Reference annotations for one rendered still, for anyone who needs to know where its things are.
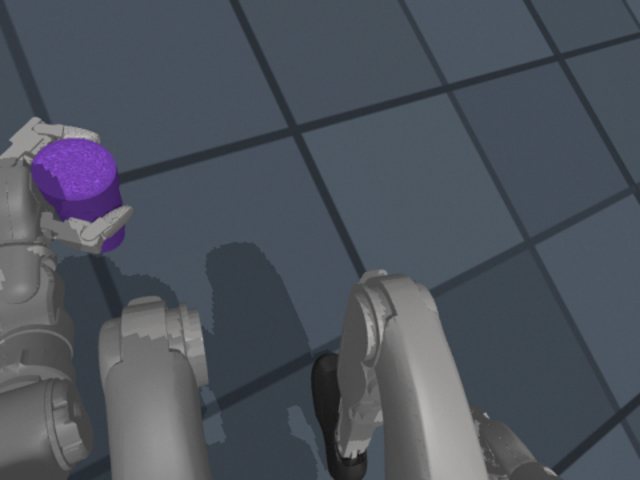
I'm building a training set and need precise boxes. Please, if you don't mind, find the right robot arm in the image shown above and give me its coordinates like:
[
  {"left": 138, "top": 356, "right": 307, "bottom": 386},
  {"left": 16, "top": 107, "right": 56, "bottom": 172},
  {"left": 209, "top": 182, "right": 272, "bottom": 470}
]
[{"left": 508, "top": 462, "right": 564, "bottom": 480}]

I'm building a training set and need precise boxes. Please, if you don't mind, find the left robot hand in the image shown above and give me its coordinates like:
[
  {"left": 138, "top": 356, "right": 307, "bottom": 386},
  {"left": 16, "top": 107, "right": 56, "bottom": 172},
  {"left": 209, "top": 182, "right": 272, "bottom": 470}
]
[{"left": 0, "top": 117, "right": 133, "bottom": 254}]

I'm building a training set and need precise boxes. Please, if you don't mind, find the cup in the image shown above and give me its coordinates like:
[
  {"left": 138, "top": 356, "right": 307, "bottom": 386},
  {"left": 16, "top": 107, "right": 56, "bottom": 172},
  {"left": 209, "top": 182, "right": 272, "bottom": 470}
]
[{"left": 31, "top": 138, "right": 125, "bottom": 253}]

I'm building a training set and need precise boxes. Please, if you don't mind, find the left robot arm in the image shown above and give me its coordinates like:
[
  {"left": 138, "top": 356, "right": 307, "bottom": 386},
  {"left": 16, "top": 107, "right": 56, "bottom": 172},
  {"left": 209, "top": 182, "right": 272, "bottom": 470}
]
[{"left": 0, "top": 243, "right": 93, "bottom": 480}]

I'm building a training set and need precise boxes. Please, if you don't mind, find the right robot foot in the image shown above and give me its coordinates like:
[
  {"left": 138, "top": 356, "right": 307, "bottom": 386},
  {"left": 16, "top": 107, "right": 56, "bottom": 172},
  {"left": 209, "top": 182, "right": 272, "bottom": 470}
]
[{"left": 311, "top": 353, "right": 367, "bottom": 480}]

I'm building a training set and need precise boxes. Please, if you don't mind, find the right robot hand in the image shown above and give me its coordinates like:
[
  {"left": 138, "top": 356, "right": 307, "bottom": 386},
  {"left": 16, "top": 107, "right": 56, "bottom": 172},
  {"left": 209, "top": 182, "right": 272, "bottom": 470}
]
[{"left": 470, "top": 405, "right": 537, "bottom": 480}]

